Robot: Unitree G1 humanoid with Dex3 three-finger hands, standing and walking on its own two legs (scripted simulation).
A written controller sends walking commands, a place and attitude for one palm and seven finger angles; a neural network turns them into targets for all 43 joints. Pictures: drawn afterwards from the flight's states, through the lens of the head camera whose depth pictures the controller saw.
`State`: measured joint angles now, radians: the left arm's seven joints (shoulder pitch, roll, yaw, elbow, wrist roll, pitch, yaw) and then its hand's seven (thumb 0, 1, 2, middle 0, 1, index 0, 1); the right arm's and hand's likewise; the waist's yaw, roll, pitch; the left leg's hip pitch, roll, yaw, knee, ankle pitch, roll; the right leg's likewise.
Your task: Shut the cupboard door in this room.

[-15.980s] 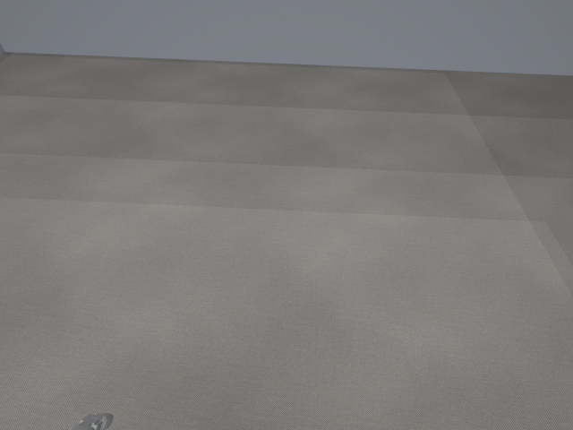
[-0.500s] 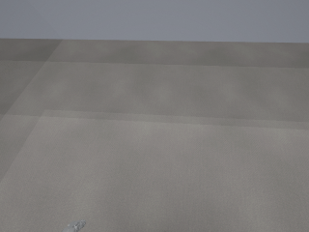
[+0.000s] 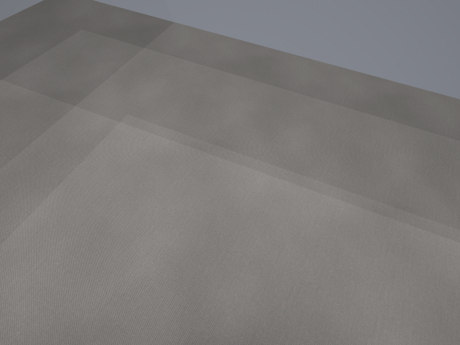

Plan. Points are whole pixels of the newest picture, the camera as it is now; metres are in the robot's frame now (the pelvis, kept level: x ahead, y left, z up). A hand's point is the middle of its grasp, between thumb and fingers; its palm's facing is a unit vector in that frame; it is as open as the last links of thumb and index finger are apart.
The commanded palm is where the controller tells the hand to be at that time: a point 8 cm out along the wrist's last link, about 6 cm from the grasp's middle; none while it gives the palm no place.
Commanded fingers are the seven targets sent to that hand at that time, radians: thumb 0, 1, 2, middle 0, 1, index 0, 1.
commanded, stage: turn or walk to find it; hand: left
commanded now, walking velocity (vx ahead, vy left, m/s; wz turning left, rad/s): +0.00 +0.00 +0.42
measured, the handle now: out of the picture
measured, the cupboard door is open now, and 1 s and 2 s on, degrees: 80 80 80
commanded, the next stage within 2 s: none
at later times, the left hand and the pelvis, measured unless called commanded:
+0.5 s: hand out of the picture +0.06 +0.18 -0.13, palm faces +0.20 -0.94 -0.29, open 7.4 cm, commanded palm none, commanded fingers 0.00 0.90 0.90 -0.20 -0.30 -0.20 -0.30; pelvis -0.01 -0.04 +0.01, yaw +12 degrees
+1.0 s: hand out of the picture -0.12 +0.19 -0.17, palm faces +0.47 -0.85 -0.25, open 7.4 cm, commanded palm none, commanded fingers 0.00 0.90 0.90 -0.20 -0.30 -0.20 -0.30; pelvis -0.04 -0.01 +0.00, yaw +25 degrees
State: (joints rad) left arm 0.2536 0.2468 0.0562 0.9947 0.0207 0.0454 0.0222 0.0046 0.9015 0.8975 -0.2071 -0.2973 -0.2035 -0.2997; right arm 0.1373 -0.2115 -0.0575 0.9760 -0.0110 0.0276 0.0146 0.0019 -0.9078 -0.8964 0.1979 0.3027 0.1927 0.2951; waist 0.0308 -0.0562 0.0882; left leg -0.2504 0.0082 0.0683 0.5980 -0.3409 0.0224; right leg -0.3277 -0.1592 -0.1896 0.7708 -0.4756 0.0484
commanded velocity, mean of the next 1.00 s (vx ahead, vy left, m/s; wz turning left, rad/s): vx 0.00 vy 0.00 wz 0.42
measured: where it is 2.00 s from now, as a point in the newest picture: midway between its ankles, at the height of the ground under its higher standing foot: outside the picture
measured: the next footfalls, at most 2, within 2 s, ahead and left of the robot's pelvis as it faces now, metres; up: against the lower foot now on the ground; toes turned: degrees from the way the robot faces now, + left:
right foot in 0.42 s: +0.06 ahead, -0.12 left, +0.00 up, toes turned +5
left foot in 0.90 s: -0.06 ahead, +0.10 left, +0.00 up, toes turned +28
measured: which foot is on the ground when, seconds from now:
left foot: down 0.00-0.42, up 0.44-0.88, down 0.90-1.00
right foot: up 0.00-0.40, down 0.42-0.90, up 0.92-1.00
